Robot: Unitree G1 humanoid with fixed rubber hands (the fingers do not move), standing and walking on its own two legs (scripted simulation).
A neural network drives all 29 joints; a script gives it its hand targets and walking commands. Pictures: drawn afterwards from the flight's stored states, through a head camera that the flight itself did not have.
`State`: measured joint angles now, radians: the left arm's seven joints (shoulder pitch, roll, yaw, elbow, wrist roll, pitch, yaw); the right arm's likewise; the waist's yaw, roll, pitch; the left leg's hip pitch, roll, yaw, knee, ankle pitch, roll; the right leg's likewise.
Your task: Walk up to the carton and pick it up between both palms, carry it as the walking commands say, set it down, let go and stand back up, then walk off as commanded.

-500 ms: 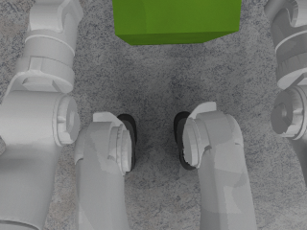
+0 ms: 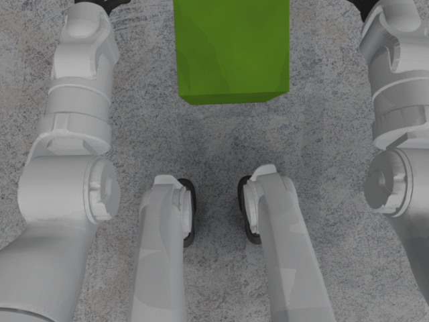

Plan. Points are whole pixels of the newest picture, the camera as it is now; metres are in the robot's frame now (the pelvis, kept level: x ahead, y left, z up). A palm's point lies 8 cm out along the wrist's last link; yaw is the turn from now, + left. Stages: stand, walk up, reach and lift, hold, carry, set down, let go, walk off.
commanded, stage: set down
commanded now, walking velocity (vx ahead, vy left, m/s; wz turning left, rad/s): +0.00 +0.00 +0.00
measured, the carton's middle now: (228, 55) +0.54 -0.06 -0.36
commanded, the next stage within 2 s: let go in 0.70 s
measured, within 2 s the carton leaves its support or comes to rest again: neither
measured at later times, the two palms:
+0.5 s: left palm out of the picture +0.57 +0.13 +0.04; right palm out of the picture +0.53 -0.26 +0.05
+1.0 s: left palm out of the picture +0.50 +0.15 +0.09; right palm out of the picture +0.47 -0.27 +0.09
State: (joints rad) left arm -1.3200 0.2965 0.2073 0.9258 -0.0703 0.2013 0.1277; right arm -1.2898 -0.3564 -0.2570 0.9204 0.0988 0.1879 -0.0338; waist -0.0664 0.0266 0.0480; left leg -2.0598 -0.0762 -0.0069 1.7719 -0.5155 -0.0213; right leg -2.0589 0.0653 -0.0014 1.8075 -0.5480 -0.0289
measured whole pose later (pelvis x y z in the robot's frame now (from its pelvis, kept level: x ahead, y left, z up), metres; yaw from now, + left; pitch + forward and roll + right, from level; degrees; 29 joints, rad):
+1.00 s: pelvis +0.06 -0.01 +0.22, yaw -1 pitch +42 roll +1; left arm -0.73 0.13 0.22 0.60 0.10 0.15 0.09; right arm -0.75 -0.27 -0.30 0.69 -0.08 0.10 0.10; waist -0.04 0.01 -0.04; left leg -1.29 -0.05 -0.05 0.82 -0.26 -0.02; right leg -1.29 0.07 0.04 0.85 -0.28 -0.03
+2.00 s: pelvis +0.11 +0.02 +0.29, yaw -2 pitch -6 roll +0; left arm 0.23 0.21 0.04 0.41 0.01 0.15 -0.05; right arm 0.21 -0.21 -0.04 0.41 -0.02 0.16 0.08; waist -0.01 0.00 0.11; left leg -0.09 -0.06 -0.04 0.48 -0.29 0.04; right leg -0.07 0.04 0.07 0.47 -0.30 0.00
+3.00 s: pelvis +0.12 +0.00 +0.29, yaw -2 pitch -2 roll +0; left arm 0.15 0.36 0.02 0.94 0.03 0.00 0.02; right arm 0.15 -0.37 -0.01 0.91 -0.02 -0.01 -0.03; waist 0.01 0.01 0.00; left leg -0.11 -0.04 -0.06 0.38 -0.24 0.02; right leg -0.08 0.05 0.05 0.36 -0.24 -0.03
